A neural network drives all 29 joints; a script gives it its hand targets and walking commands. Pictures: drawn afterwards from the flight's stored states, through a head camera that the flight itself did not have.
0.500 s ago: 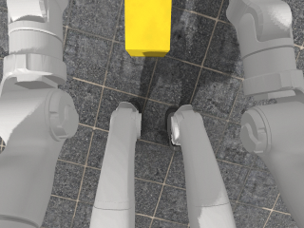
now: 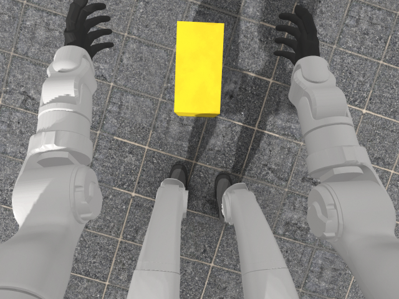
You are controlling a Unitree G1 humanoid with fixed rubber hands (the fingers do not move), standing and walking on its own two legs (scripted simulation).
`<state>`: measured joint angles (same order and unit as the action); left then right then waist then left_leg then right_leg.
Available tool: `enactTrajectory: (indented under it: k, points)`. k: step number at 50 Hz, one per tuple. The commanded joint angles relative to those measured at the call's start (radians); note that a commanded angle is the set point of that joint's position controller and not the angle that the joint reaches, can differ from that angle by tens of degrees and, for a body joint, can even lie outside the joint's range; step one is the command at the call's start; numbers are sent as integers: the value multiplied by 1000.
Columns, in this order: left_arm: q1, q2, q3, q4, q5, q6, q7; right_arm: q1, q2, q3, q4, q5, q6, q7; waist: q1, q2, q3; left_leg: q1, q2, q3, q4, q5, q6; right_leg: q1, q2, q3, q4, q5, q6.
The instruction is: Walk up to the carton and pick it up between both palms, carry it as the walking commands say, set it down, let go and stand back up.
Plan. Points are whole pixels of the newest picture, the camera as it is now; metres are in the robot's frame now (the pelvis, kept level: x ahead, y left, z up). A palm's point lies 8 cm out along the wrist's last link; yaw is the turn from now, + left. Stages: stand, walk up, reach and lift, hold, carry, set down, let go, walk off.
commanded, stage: let go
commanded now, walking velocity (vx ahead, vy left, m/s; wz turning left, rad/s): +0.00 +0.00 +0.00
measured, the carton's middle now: (198, 76) +0.56 +0.02 -0.57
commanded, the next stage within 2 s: stand in 1.14 s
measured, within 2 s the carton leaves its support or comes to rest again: neither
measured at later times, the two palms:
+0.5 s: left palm (39, 186) +0.29 +0.24 -0.02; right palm (373, 183) +0.30 -0.21 -0.02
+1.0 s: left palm (5, 257) +0.22 +0.26 +0.02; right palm out of the picture +0.22 -0.21 +0.03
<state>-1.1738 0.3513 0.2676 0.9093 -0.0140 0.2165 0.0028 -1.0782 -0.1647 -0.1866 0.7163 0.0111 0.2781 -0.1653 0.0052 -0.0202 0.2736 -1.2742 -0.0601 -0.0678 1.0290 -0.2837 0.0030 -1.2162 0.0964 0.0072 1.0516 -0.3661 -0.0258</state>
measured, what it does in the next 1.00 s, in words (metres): rises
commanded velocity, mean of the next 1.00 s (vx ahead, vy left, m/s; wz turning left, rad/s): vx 0.00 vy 0.00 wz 0.00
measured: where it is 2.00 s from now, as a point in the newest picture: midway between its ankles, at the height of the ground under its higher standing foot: (201, 202)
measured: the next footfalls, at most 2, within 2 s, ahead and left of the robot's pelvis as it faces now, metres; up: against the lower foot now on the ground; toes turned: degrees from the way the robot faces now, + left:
none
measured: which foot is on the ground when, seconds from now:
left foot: down 0.00-1.00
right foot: down 0.00-1.00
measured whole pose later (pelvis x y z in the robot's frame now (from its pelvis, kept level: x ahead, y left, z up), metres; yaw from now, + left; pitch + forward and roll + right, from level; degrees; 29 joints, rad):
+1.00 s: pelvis +0.06 +0.01 +0.09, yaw +2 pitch -6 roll -1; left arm 0.16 0.20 0.14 0.52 -0.01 0.17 -0.11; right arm 0.23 -0.18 -0.03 0.43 0.01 0.14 0.06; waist 0.01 -0.01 0.07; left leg -0.19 -0.06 -0.08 0.55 -0.26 0.02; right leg -0.10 0.06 0.01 0.51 -0.31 -0.04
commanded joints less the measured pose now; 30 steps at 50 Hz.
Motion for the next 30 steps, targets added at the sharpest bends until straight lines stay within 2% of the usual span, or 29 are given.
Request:
enactTrajectory:
  k: [1, 2, 3, 4, 5, 6, 7, 8, 9, 10, 11, 12, 13, 15, 16, 17, 18, 19, 20, 21, 22, 23, 24, 25, 26, 27, 28, 29, 30]
  points:
    - [9, 62, -130, -437, 54, -40, -3, -2, -101, 95, -342, -21, -73, 27, 27, 112, -1694, 986, -6, -14, -95, 727, 4, 601, -7, 33, -133, 633, 73]
    - [171, 8, -164, -428, 58, -40, -13, 163, -36, 129, -318, 5, -70, 44, 37, 155, -1633, 1093, 7, -18, -116, 769, 8, 579, -10, 16, -157, 611, 73]
    - [164, -17, -147, -469, 43, -52, -13, 157, -55, 124, -348, 3, -82, 54, 23, 181, -1544, 1068, 6, -18, -124, 774, 2, 532, -23, 39, -194, 593, 60]
    - [243, -38, -162, -488, 28, -62, -18, 245, -48, 117, -385, -9, -96, 63, 12, 185, -1569, 1181, 19, -40, -122, 816, -1, 500, -20, 15, -192, 552, 59]
    - [277, -50, -168, -516, 33, -71, -17, 338, -32, 114, -328, 1, -109, 73, 7, 234, -1486, 1272, 27, -59, -128, 890, -8, 401, -23, 22, -231, 523, 49]
    - [263, -63, -156, -485, 23, -81, -17, 309, -53, 90, -308, -7, -119, 78, 12, 236, -1423, 1292, 43, -89, -118, 967, -13, 278, -27, 19, -243, 489, 50]
    - [386, -64, -139, -428, 38, -85, -14, 435, -81, 68, -292, -55, -133, 76, -15, 190, -1378, 1298, 34, -64, -137, 896, -25, 364, -26, 8, -277, 470, 51]
    - [425, -90, -156, -387, 41, -98, -17, 414, -55, 91, -307, -49, -155, 81, -1, 165, -1246, 1211, 44, -66, -164, 855, -11, 359, -33, 24, -293, 472, 52]
    - [432, -93, -148, -395, 40, -119, -19, 422, -80, 60, -289, -59, -168, 89, -23, 170, -1171, 1143, 43, -71, -182, 825, -13, 356, -32, 23, -298, 473, 48]
    - [532, -126, -158, -334, 43, -131, -17, 477, -88, 59, -269, -67, -188, 95, -38, 125, -1110, 1129, 46, -60, -198, 805, -9, 359, -38, 20, -325, 468, 55]
    - [600, -141, -163, -349, 45, -142, -26, 540, -77, 69, -243, -70, -192, 99, -31, 110, -1060, 1082, 45, -56, -237, 738, -5, 408, -45, 30, -346, 448, 51]
    - [620, -124, -158, -278, 50, -145, -23, 512, -84, 60, -252, -57, -202, 103, -26, 83, -958, 993, 53, -46, -259, 659, -1, 410, -48, 29, -355, 437, 59]
    - [718, -121, -143, -304, 80, -156, -25, 639, -70, 73, -191, -65, -202, 116, -15, 75, -964, 994, 43, -29, -295, 608, -1, 506, -45, 22, -370, 431, 60]
    - [771, -125, -142, -289, 68, -166, -31, 699, -60, 88, -173, -46, -213, 133, -13, 65, -892, 909, 37, -10, -336, 502, -6, 600, -58, 33, -400, 437, 63]
    - [827, -143, -149, -323, 69, -173, -36, 745, -62, 69, -216, -70, -224, 138, -36, 29, -918, 945, 36, -17, -351, 501, 2, 645, -59, 30, -419, 445, 61]
    - [876, -124, -163, -320, 56, -181, -42, 778, -48, 101, -248, -51, -233, 138, -17, 6, -928, 965, 46, -14, -374, 464, 6, 703, -60, 26, -424, 440, 65]
    - [899, -115, -154, -342, 73, -184, -46, 826, -53, 108, -247, -46, -235, 140, -18, 13, -896, 925, 28, 0, -381, 411, 12, 772, -73, 48, -446, 480, 67]
    - [951, -92, -149, -371, 82, -190, -43, 858, -66, 96, -283, -53, -239, 146, -21, 28, -896, 972, 30, 10, -409, 381, 15, 822, -69, 46, -466, 449, 68]
    - [973, -96, -146, -372, 91, -189, -47, 919, -41, 121, -260, -49, -244, 150, -11, 2, -813, 946, 29, -6, -427, 358, 15, 794, -86, 61, -482, 444, 69]
    - [1007, -98, -175, -426, 71, -205, -51, 960, -47, 132, -294, -30, -252, 157, -20, 32, -800, 992, 31, 3, -442, 337, 17, 836, -78, 49, -491, 418, 63]
    - [957, -75, -176, -462, 68, -212, -48, 906, -67, 129, -329, -24, -258, 161, -24, 27, -769, 983, 26, 10, -443, 300, 13, 817, -82, 41, -496, 380, 66]
    - [1039, -87, -192, -542, 61, -228, -61, 985, -69, 138, -408, -26, -273, 164, -28, 18, -825, 1024, 31, 1, -454, 317, 20, 916, -83, 57, -506, 432, 56]
    - [1063, -92, -193, -529, 34, -227, -65, 1040, -66, 135, -375, -33, -266, 163, -37, 4, -753, 1054, 31, 13, -477, 253, 18, 938, -87, 45, -526, 346, 58]
    - [1032, -68, -198, -584, 19, -233, -70, 1022, -93, 120, -408, -37, -268, 164, -52, -15, -708, 1075, 25, 20, -490, 210, 25, 908, -82, 39, -539, 284, 60]
    - [1089, -82, -200, -543, 21, -221, -77, 1039, -91, 151, -437, -17, -265, 165, -48, -15, -650, 1065, 33, 20, -498, 127, 26, 917, -103, 45, -568, 206, 64]
    - [1125, -88, -204, -619, 17, -220, -80, 1112, -96, 137, -430, -32, -259, 170, -55, 8, -608, 1099, 23, 36, -513, 93, 14, 923, -105, 46, -595, 160, 56]
    - [1112, -67, -208, -612, 19, -213, -83, 1096, -101, 142, -428, -22, -252, 174, -48, 29, -498, 1099, 26, 39, -521, 71, 25, 875, -112, 44, -611, 122, 50]
    - [1143, -62, -203, -586, 19, -204, -94, 1094, -101, 142, -435, -32, -251, 166, -45, -55, -401, 1135, 21, 40, -532, 50, 29, 813, -124, 49, -659, 71, 46]
    - [1139, -59, -204, -574, 17, -191, -100, 1093, -104, 176, -420, -10, -242, 172, -34, -42, -324, 1129, 6, 60, -499, 39, 6, 751, -158, 66, -705, -30, 30]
